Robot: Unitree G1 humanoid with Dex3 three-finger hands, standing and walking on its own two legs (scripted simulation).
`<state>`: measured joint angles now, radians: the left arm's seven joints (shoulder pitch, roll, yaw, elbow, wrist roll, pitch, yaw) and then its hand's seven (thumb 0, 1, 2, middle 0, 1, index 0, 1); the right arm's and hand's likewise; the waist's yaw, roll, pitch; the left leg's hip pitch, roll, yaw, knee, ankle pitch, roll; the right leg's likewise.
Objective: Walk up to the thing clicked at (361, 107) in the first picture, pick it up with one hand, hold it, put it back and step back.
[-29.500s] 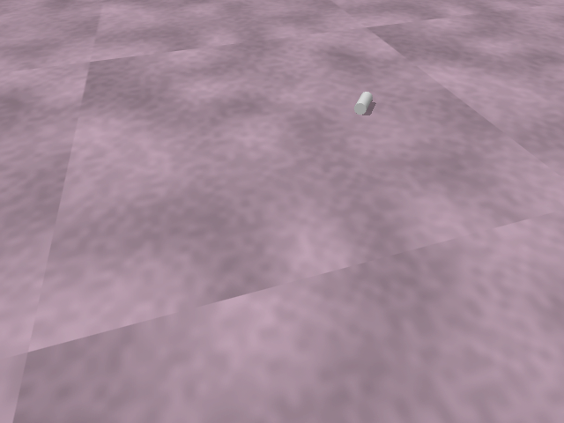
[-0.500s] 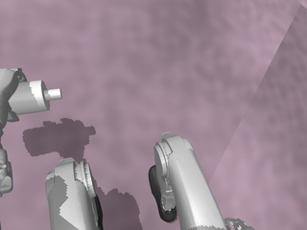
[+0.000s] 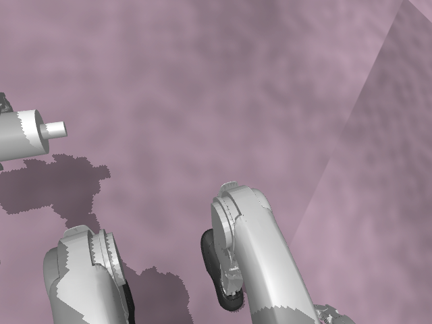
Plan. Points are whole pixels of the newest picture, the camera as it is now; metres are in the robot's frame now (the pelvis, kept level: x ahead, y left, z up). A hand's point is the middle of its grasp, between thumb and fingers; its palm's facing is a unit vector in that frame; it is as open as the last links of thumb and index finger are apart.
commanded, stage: lower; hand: left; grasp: from above
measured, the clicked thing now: out of the picture +0.50 +0.28 -0.20
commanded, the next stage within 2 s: rest in 0.16 s
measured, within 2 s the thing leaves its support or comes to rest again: rests again in 1.80 s
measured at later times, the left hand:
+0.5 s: hand (1, 142) +0.50 +0.28 -0.23, palm faces -0.47 -0.05 -0.88, open 10.9 cm
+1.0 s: hand (6, 145) +0.50 +0.28 -0.26, palm faces -0.46 -0.08 -0.88, open 10.9 cm
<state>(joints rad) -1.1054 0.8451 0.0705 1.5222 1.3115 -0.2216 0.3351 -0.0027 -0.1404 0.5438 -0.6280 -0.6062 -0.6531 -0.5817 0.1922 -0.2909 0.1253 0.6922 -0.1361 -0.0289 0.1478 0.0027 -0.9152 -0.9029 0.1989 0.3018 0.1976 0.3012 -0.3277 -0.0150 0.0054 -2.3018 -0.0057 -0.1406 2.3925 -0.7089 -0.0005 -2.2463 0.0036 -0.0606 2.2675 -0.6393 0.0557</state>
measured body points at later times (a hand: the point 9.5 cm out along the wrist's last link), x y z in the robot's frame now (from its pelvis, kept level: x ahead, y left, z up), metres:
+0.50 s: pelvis +0.00 +0.00 -0.02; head +0.28 +0.08 +0.32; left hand +0.52 +0.28 -0.18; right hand +0.01 -0.26 -0.10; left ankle +0.07 +0.12 -0.31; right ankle +0.11 -0.13 -0.31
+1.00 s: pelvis +0.00 +0.01 -0.03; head +0.29 +0.10 +0.30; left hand +0.52 +0.29 -0.21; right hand +0.01 -0.26 -0.08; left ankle +0.07 +0.12 -0.31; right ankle +0.11 -0.13 -0.31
